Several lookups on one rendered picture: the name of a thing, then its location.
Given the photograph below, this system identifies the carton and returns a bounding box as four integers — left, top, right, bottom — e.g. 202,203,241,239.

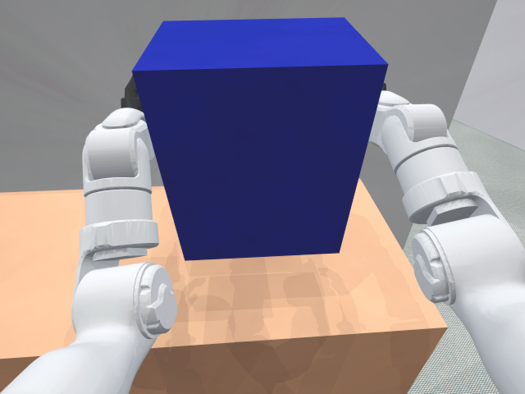
132,17,388,261

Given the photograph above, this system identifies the robot left upper arm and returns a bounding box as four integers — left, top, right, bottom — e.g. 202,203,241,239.
0,262,177,394

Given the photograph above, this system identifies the robot right upper arm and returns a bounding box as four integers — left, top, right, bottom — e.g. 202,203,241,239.
412,214,525,394

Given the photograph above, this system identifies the robot left hand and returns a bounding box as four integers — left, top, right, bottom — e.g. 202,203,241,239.
121,76,143,112

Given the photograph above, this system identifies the left robot forearm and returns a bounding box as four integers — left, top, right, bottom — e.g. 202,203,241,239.
71,108,159,329

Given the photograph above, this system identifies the pedestal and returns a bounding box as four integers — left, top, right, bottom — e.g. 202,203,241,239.
0,178,448,394

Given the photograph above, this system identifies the right robot forearm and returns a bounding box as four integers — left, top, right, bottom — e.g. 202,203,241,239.
368,91,525,260

